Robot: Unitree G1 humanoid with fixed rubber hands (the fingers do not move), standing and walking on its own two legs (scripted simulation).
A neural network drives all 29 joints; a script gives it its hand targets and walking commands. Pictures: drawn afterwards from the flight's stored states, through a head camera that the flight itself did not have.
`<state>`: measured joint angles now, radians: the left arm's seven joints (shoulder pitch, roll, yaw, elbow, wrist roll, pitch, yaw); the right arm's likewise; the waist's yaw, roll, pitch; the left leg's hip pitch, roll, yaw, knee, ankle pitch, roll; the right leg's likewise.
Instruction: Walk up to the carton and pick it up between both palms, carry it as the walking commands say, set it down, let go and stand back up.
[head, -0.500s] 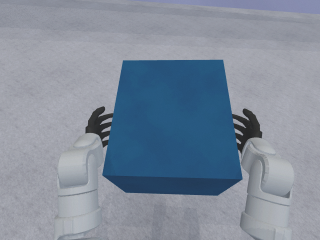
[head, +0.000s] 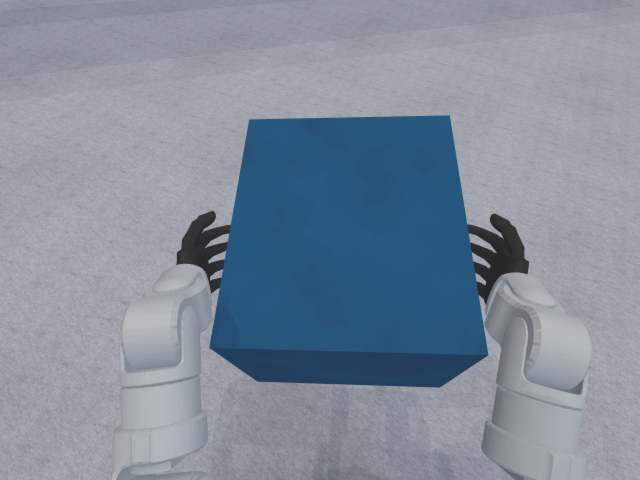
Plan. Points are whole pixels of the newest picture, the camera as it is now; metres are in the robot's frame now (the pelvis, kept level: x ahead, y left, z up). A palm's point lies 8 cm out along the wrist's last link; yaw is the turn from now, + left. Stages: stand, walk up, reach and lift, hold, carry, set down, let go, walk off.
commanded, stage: carry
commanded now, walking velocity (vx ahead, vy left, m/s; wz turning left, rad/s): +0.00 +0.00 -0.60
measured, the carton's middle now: (347, 257) +0.40 -0.01 +0.04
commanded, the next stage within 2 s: none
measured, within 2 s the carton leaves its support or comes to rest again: neither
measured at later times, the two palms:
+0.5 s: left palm (367, 295) +0.32 -0.03 +0.09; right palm out of the picture +0.19 -0.34 +0.10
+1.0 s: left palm (423, 329) +0.27 -0.08 +0.10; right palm out of the picture +0.08 -0.35 +0.15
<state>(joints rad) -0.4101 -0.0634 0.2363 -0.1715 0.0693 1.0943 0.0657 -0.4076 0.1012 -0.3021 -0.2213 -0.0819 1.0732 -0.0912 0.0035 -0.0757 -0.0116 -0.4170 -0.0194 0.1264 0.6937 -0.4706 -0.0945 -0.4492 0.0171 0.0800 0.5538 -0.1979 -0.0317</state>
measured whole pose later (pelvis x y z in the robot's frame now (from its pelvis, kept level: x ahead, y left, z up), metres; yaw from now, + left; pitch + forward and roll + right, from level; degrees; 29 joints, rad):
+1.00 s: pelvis -0.09 -0.04 +0.01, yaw -36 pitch +3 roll -3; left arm -0.44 -0.06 0.20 -0.12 0.07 1.14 0.17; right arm -0.44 0.11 -0.30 -0.20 -0.08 1.10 -0.15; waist 0.01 -0.05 -0.03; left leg -0.31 0.12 0.21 0.53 -0.28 0.03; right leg -0.64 0.02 0.05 1.19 -0.38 -0.01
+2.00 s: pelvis -0.20 -0.02 +0.00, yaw -67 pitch +3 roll -2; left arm -0.48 -0.05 0.20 -0.10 0.07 1.16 0.19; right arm -0.46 0.12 -0.32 -0.20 -0.08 1.12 -0.15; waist 0.01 -0.03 -0.03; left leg -0.33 0.17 0.27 0.56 -0.25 0.03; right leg -0.35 0.00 0.00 0.65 -0.33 0.00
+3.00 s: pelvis -0.12 +0.16 +0.01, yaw -48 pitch +2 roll +4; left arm -0.14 -0.13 0.19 -0.40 0.07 1.23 0.14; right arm -0.20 0.14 -0.18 -0.43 -0.10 1.21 -0.11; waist 0.01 -0.01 -0.08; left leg -0.59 0.00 0.07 1.04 -0.25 -0.01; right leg -0.15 -0.17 -0.08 0.46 -0.33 0.06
